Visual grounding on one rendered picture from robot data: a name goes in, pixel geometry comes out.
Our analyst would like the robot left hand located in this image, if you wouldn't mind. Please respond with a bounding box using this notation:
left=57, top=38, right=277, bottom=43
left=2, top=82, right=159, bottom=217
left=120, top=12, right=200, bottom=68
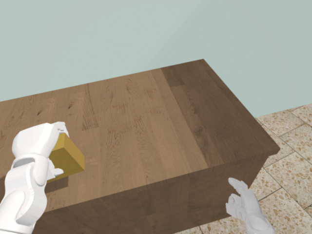
left=12, top=121, right=69, bottom=180

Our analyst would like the robot left forearm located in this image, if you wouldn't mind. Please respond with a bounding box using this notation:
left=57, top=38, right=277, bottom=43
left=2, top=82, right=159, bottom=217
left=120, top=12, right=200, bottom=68
left=0, top=154, right=49, bottom=234

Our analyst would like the robot right forearm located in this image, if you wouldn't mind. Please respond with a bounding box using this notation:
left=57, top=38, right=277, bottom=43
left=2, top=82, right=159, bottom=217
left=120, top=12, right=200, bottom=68
left=245, top=212, right=275, bottom=234

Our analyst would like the table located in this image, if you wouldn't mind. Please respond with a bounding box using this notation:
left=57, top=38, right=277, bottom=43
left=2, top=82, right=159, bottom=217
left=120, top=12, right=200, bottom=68
left=0, top=59, right=281, bottom=234

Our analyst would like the robot right hand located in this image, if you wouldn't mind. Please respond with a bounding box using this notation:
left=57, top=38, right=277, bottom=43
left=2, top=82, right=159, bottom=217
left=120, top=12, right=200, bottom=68
left=226, top=177, right=262, bottom=221

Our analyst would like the sponge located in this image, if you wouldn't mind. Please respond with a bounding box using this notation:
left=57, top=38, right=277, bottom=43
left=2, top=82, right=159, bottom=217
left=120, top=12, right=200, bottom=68
left=47, top=133, right=85, bottom=183

